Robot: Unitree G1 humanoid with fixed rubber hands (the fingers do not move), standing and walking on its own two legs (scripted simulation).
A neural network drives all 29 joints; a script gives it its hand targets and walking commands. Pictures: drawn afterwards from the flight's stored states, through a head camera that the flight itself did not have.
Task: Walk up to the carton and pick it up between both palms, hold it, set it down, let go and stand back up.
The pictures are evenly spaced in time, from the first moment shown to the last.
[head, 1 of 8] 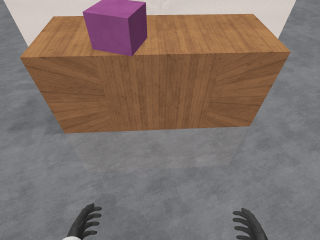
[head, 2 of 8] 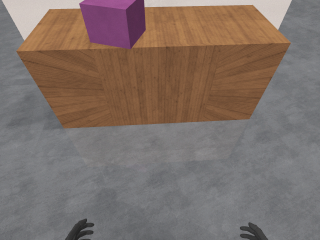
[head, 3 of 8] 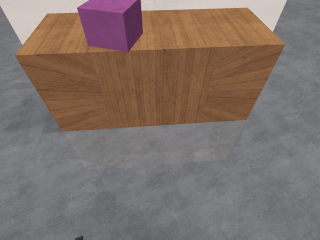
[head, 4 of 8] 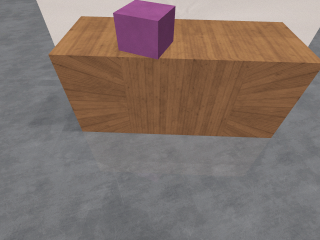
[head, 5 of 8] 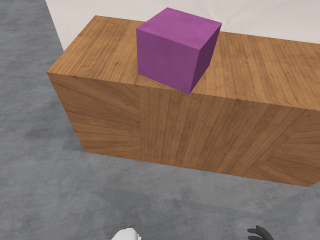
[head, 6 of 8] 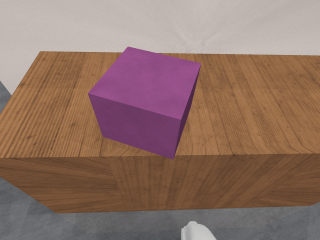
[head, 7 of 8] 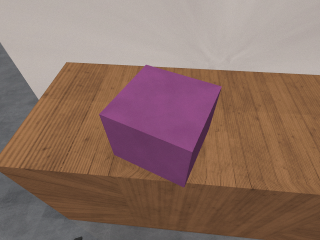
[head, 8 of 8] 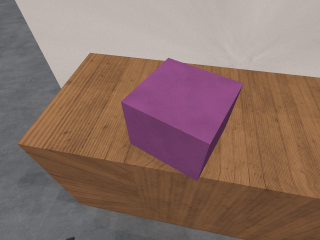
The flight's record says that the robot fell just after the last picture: no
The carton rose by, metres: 0.00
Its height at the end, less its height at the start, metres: +0.00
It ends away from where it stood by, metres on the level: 0.00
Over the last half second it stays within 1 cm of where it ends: yes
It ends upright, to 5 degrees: yes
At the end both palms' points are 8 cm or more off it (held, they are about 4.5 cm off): yes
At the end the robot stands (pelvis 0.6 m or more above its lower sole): yes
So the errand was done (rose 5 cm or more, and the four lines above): no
